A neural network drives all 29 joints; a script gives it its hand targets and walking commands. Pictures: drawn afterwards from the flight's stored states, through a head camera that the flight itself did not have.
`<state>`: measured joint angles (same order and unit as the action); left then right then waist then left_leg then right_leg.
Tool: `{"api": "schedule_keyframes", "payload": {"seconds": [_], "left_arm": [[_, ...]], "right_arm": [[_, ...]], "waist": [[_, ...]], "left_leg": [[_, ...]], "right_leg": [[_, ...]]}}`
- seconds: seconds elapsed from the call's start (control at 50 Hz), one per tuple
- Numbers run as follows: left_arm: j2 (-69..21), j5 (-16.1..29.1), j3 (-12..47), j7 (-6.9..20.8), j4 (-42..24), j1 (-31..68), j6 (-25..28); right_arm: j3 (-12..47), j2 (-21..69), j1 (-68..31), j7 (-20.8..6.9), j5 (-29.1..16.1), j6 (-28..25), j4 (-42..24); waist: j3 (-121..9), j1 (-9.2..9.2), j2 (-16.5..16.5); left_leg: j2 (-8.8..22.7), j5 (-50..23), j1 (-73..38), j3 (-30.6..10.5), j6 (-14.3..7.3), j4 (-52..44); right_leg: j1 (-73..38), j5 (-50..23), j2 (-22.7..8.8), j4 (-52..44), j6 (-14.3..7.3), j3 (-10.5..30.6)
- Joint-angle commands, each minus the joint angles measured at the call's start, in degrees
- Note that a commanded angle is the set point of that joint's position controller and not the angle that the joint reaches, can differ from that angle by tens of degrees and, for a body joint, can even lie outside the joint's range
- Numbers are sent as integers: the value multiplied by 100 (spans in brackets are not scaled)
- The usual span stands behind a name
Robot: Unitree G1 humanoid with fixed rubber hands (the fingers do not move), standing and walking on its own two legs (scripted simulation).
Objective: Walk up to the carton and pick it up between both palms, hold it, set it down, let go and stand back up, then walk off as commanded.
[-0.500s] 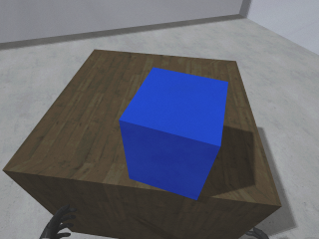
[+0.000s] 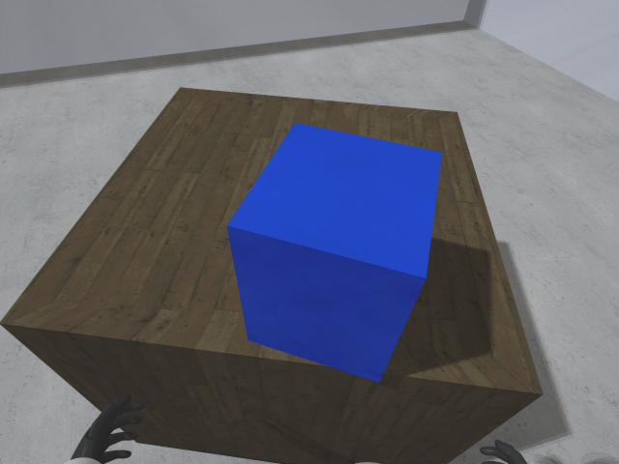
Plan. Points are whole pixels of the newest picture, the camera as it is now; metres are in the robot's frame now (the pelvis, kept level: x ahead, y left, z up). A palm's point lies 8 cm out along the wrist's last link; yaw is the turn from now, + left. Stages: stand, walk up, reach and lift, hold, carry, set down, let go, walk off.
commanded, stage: walk up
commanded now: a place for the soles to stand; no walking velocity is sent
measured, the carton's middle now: (337, 253) +0.38 -0.03 +0.07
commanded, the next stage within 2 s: none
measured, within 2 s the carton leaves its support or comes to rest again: neither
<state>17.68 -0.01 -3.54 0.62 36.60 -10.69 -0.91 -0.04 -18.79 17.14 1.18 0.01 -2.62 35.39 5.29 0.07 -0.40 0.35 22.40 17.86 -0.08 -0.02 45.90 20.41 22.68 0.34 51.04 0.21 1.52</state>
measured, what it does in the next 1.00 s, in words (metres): steps to the right: right foot, then left foot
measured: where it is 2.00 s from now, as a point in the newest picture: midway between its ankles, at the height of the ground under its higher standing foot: outside the picture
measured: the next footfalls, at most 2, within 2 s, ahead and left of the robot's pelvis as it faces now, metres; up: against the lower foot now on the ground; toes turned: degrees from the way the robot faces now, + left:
right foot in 0.22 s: +0.05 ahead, -0.19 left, +0.00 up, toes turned +1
left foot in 0.54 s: +0.02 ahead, +0.04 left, +0.00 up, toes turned +0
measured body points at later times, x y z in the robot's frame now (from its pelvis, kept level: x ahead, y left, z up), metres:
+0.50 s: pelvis -0.06 -0.10 -0.02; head -0.02 -0.11 +0.43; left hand +0.05 +0.20 -0.10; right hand +0.04 -0.42 -0.11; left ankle -0.02 +0.04 -0.69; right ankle +0.01 -0.19 -0.71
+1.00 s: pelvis -0.06 -0.09 -0.02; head -0.04 -0.10 +0.43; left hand +0.06 +0.21 -0.10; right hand +0.06 -0.41 -0.10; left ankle -0.02 +0.04 -0.71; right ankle +0.01 -0.19 -0.70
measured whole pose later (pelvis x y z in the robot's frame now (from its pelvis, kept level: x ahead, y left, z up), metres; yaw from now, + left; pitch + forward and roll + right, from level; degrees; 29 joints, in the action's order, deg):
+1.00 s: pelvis -0.06 -0.09 -0.02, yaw +0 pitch -4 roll +0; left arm 20.7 0.0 -3.7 2.0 36.5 -16.3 1.6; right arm 0.0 -25.9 16.6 1.3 0.0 -2.1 35.8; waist 7.0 0.0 1.3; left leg 1.3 25.3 24.3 -0.3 -0.1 53.6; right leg 26.7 21.4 3.0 52.3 -3.2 -0.6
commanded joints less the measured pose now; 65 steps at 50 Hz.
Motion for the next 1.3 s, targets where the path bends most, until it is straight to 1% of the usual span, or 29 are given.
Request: {"api": "schedule_keyframes", "payload": {"seconds": [0.0,0.08,0.16,0.18,0.2,0.22,0.24,0.28,0.34,0.4,0.48,0.52,0.56,0.6,0.62,0.66,0.68,0.7,0.72,0.76,0.86,0.94,1.0,1.02,1.04,1.06,1.08,1.16,1.28], "left_arm": [[1503,-291,-440,131,-732,266,-306],[1529,-198,-579,231,-442,-312,-368],[1528,-182,-658,309,-212,-705,-240],[1562,-186,-727,297,4,-1171,-180],[1663,-302,-795,224,155,-1521,-92],[2115,-375,-828,173,18,-1167,-66],[2487,-235,-833,157,-374,-669,-75],[2374,-140,-706,59,-462,-107,-44],[2105,-129,-637,-30,-220,-247,105],[2098,-220,-598,-14,-107,-541,174],[2070,-195,-563,-30,-7,-661,225],[1917,-137,-439,-47,-60,-427,246],[1624,-143,-338,-32,-48,-182,262],[1571,-106,-317,-40,43,-389,298],[1646,-122,-368,-34,76,-474,329],[1741,-131,-431,-45,141,-1025,413],[1797,-162,-447,-42,151,-999,460],[2089,-208,-529,-63,123,-1074,529],[2248,-173,-564,-65,152,-1135,547],[2261,-161,-560,-93,67,-678,509],[1879,-144,-384,-70,7,-427,429],[1542,-107,-309,-54,12,-284,382],[1758,-151,-387,-70,134,-990,517],[2074,-46,-518,-262,349,-1534,634],[2594,-99,-677,-337,394,-1795,675],[2709,-37,-704,-413,299,-1682,706],[2691,-9,-688,-490,260,-1425,714],[2466,-64,-670,-594,265,-1081,655],[2426,-188,-628,-466,99,-779,594]], "right_arm": [[-1038,-2554,741,473,19,-169,-35],[-949,-2215,-126,520,134,-164,-201],[-902,-2370,-505,421,306,-118,-225],[-833,-2273,-553,392,313,-65,-206],[-673,-1800,-275,397,299,-13,-151],[-489,-1300,165,403,256,18,-129],[-540,-1490,-457,518,138,56,-305],[-565,-1929,-644,490,131,67,-151],[-570,-1927,-22,204,86,62,118],[-557,-1876,-55,123,167,31,157],[-610,-1848,257,106,212,-40,307],[-626,-1784,516,79,266,-87,327],[-659,-1923,449,62,241,-137,258],[-702,-2136,24,41,277,-178,74],[-663,-2042,-314,56,253,-163,-30],[-616,-1995,-644,48,233,-139,-123],[-522,-1815,-606,31,229,-116,-62],[-494,-1606,-509,30,195,-64,-32],[-527,-1715,-371,59,139,-1,4],[-579,-1940,-150,40,118,7,137],[-615,-1810,288,-8,200,-109,194],[-716,-2141,74,29,229,-205,170],[-610,-2010,-560,14,209,-181,-66],[-639,-1853,-922,-84,316,92,-353],[-615,-1588,-698,-60,240,254,-387],[-638,-1808,-585,-25,267,394,-397],[-667,-1948,-439,-49,222,466,-297],[-715,-1857,-213,-133,182,524,-112],[-752,-1828,-68,-169,199,394,-78]], "waist": [[-32,89,440],[262,-230,460],[-209,-401,1268],[-528,-605,829],[-723,-685,-322],[-295,-352,-1795],[-114,-583,-1474],[458,-280,-527],[208,-168,-567],[-145,-257,-475],[-574,-135,-617],[-708,163,-295],[-523,325,354],[-410,142,927],[-345,-19,532],[-375,-331,632],[-401,-367,71],[-502,-314,-639],[-565,-277,-716],[-428,-153,-443],[-508,132,-261],[-330,161,895],[-552,-291,549],[-296,-545,644],[-371,-420,-473],[-721,-363,-198],[-764,-190,184],[-286,-63,-270],[-244,-148,-959]], "left_leg": [[2689,-3646,-213,-2721,-2015,-1835],[2363,-2188,984,-1918,-1734,-1705],[1763,-890,786,-1312,-1290,-1265],[1317,-1148,982,-799,-1067,-412],[790,-698,1465,-225,-754,1210],[12,1392,2623,228,-372,2409],[-279,1596,2307,-208,-208,2966],[6,1015,1953,-508,-86,3194],[409,500,1544,-343,-128,2166],[285,1127,1157,-331,-205,1148],[185,1059,846,-404,-353,226],[117,561,-306,-399,-551,-383],[850,1588,-930,-1749,-922,-1463],[1716,1881,161,-2810,-1391,-2265],[1815,1313,695,-2650,-1556,-2132],[1507,481,1249,-1813,-1244,-1314],[942,540,1597,-1263,-876,-546],[134,707,1860,-323,-415,818],[128,1280,2024,-296,-299,984],[277,1390,1727,-447,-347,898],[252,623,37,-385,-520,-245],[1641,1895,262,-2723,-1333,-2149],[1499,-177,920,-1961,-1252,-1107],[629,-1779,1823,-738,-793,438],[111,52,2532,-167,-194,2050],[123,1276,2695,-744,-225,2316],[203,1213,2451,-876,-200,2565],[444,678,2048,-663,-200,2376],[311,1290,1332,-255,-321,1320]], "right_leg": [[1786,1103,0,2583,-160,1010],[1133,534,-133,2581,-182,954],[49,1040,-334,-330,-321,99],[-869,485,-97,-1392,-293,-193],[-1408,284,177,-1797,-245,211],[-1113,-335,-801,-2179,-711,2207],[92,-527,-1787,-3405,-1425,4013],[772,572,-1644,-3827,-1067,4196],[282,1504,-1281,-3136,-820,3272],[-78,1721,-1183,-2904,-1192,3235],[-245,802,-1357,-2535,-1108,3330],[794,666,-1110,-2190,-806,2631],[1902,916,-335,-1539,-202,1325],[1098,567,147,222,-129,160],[596,550,135,451,-182,171],[-121,569,68,-124,-270,254],[-445,727,-269,-1304,-426,1025],[-610,906,-1086,-2465,-680,2748],[-794,646,-1599,-2804,-959,3758],[-299,860,-1655,-2782,-1121,3769],[935,801,-991,-2149,-663,2254],[1234,579,182,142,-153,188],[-41,427,36,-413,-260,372],[-524,-712,-558,-1301,-411,1192],[-1003,-2238,-1866,-2210,-691,3501],[-1221,-2724,-2244,-2345,-958,4390],[-1056,-2403,-2216,-2256,-1176,4196],[-330,-1320,-1612,-2372,-772,3240],[470,588,-1364,-2284,-1416,2971]]}}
